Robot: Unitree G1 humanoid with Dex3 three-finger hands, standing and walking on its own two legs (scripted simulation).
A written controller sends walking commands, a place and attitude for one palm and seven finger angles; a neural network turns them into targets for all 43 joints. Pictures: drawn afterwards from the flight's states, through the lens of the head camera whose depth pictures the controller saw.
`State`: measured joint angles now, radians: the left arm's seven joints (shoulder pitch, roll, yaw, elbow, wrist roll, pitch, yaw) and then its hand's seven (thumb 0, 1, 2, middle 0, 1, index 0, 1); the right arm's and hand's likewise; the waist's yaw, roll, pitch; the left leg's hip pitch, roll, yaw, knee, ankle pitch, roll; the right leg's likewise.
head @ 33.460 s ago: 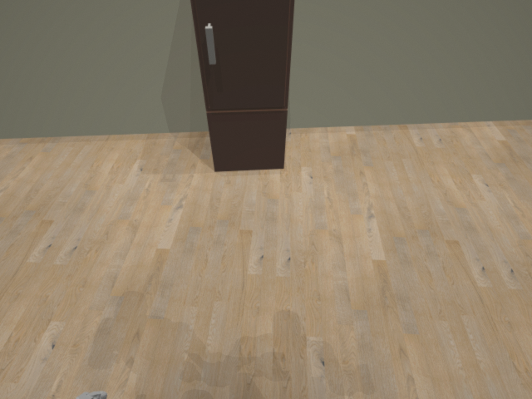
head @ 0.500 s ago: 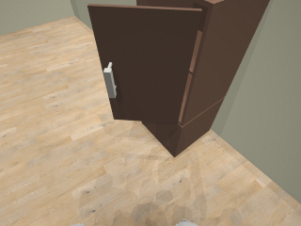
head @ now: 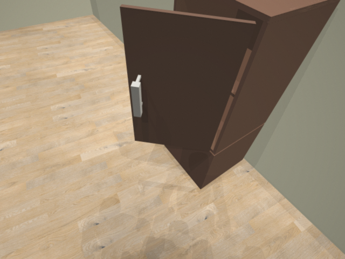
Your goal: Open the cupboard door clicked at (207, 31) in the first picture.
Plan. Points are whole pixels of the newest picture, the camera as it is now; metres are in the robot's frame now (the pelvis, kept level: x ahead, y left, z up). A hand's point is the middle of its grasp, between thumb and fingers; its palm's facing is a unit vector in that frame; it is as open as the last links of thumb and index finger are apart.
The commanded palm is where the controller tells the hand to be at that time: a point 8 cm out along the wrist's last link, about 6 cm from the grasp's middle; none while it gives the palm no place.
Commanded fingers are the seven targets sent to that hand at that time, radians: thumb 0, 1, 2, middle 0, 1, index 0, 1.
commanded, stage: come to a stop and stand still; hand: left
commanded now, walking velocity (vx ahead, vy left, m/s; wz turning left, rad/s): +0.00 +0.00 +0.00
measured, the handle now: (138, 96) +0.63 +0.17 -0.03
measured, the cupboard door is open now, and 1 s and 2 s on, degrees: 47 47 47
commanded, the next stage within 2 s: look again from close up in 0.40 s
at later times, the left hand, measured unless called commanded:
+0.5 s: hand out of the picture +0.00 +0.17 -0.17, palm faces +0.01 -0.98 -0.20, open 7.4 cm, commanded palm none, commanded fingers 0.00 0.90 0.90 -0.20 -0.30 -0.20 -0.30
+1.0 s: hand out of the picture +0.02 +0.18 -0.17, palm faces -0.02 -0.98 -0.21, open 7.4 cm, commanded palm none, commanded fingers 0.00 0.90 0.90 -0.20 -0.30 -0.20 -0.30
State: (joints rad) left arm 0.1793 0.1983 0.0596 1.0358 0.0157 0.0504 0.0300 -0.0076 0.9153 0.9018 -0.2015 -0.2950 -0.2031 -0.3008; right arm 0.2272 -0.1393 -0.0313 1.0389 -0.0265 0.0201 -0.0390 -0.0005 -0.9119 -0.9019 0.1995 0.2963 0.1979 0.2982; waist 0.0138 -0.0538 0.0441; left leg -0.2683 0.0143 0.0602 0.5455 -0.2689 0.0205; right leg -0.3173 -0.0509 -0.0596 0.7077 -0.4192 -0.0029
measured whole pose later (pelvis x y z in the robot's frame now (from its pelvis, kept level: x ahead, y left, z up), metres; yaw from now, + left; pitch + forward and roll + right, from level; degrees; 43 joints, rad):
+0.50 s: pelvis -0.01 +0.00 +0.00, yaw +0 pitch -2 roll +0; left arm 0.31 0.14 -0.02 1.07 0.02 -0.02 0.04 0.00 0.90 0.90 -0.20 -0.30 -0.20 -0.30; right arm 0.29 -0.18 0.00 1.03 -0.01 0.00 -0.01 0.00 -0.91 -0.90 0.20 0.30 0.20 0.30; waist 0.00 0.02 0.02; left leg -0.26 0.01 0.07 0.55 -0.26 0.02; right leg -0.19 -0.03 -0.03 0.54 -0.32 0.01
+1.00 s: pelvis +0.00 +0.00 +0.00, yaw -2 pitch -1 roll +0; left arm 0.27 0.19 -0.01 1.07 0.02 -0.01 0.03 0.00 0.90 0.90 -0.20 -0.29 -0.20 -0.30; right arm 0.25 -0.18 0.01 1.10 -0.01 -0.02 -0.02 0.00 -0.90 -0.90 0.20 0.30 0.20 0.30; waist 0.00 -0.02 0.03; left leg -0.23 0.02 0.09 0.49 -0.24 0.01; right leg -0.18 -0.02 -0.01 0.50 -0.30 0.01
